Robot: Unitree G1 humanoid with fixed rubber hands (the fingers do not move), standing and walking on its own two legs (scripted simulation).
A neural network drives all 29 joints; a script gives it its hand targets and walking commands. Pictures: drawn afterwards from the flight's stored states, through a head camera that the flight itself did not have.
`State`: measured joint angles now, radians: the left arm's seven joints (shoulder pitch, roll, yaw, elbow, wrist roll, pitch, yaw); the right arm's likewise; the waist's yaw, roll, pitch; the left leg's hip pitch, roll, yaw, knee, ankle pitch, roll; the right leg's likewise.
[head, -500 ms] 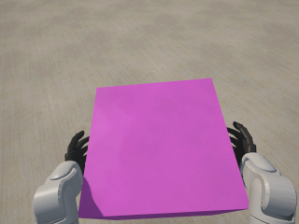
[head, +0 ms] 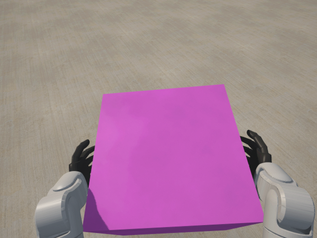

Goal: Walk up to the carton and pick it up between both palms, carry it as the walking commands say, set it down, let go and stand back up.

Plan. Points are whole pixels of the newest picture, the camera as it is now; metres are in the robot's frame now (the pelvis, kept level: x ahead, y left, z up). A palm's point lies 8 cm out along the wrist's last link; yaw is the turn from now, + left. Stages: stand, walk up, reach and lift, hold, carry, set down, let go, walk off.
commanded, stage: carry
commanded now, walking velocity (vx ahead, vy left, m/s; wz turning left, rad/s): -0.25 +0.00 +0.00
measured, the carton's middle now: (168, 167) +0.29 +0.00 +0.01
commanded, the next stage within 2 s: none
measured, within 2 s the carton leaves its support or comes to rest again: neither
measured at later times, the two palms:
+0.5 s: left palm out of the picture +0.10 +0.14 +0.09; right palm out of the picture +0.10 -0.24 +0.08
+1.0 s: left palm out of the picture -0.10 +0.15 +0.08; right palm out of the picture -0.10 -0.23 +0.08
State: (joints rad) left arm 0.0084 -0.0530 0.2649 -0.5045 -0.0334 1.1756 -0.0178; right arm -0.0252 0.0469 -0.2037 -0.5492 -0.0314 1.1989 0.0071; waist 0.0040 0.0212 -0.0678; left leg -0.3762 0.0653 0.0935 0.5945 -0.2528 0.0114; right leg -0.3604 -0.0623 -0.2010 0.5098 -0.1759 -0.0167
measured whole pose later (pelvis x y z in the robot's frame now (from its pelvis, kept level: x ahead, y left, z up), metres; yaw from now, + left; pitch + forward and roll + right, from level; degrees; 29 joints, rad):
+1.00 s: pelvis -0.34 -0.04 -0.01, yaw -1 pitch +4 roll +0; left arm 0.01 -0.06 0.27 -0.51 -0.03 1.17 -0.02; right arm 0.00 0.06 -0.20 -0.56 -0.03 1.17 0.00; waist 0.01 0.03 -0.06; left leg -0.48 0.09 0.06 0.60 -0.18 -0.02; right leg -0.32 -0.06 -0.17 0.79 -0.42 -0.05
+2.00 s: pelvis -0.71 +0.02 -0.01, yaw +19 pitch +3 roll +3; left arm 0.03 -0.09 0.28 -0.56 -0.03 1.14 -0.04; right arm 0.05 0.07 -0.20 -0.59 -0.03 1.15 0.01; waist 0.00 0.00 -0.07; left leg -0.66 0.03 0.08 1.04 -0.33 0.01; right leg -0.15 -0.21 -0.24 0.65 -0.49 0.05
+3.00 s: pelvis -0.95 +0.34 -0.03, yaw +70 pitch +4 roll +1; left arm 0.03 -0.08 0.26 -0.54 -0.02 1.09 -0.04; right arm 0.03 0.08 -0.22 -0.60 -0.03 1.12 0.02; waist 0.00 0.07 -0.03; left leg -0.57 -0.21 -0.06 0.90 -0.37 0.04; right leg -0.37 -0.13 -0.12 0.78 -0.44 0.02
